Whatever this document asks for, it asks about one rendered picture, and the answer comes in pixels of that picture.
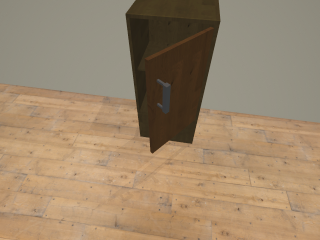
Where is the cupboard door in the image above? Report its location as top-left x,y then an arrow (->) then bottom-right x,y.
144,27 -> 214,154

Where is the handle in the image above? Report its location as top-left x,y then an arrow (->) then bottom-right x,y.
156,79 -> 171,114

